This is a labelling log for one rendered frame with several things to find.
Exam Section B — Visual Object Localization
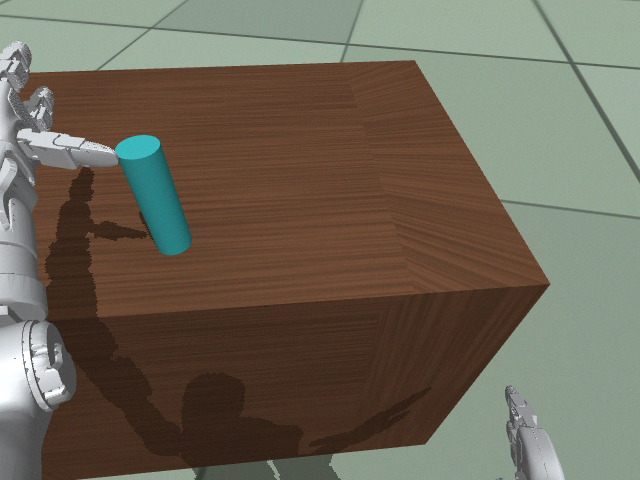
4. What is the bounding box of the left robot arm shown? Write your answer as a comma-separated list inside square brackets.
[0, 140, 77, 480]

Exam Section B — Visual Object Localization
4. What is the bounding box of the right robot hand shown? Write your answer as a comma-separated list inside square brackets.
[496, 385, 565, 480]

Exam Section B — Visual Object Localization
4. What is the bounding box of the left robot hand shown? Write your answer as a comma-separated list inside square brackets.
[0, 41, 119, 170]

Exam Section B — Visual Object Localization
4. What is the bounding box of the can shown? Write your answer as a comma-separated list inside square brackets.
[115, 135, 192, 255]

